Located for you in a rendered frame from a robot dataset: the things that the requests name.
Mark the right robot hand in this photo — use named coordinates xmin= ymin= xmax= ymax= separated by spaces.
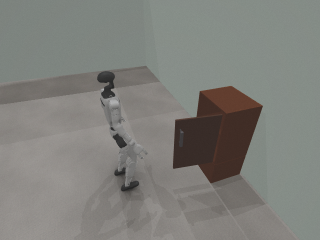
xmin=133 ymin=144 xmax=148 ymax=159

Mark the handle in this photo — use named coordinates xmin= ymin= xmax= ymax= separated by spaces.
xmin=179 ymin=129 xmax=184 ymax=147

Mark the robot right upper arm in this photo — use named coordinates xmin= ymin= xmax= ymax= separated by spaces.
xmin=108 ymin=98 xmax=122 ymax=131

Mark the right robot forearm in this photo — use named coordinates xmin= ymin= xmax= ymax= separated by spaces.
xmin=116 ymin=124 xmax=137 ymax=148

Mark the cupboard door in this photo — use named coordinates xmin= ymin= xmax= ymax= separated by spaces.
xmin=173 ymin=114 xmax=223 ymax=169

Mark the robot right foot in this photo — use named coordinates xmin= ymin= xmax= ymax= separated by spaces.
xmin=121 ymin=181 xmax=139 ymax=192

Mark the right robot thigh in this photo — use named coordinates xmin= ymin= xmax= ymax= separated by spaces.
xmin=116 ymin=135 xmax=137 ymax=166

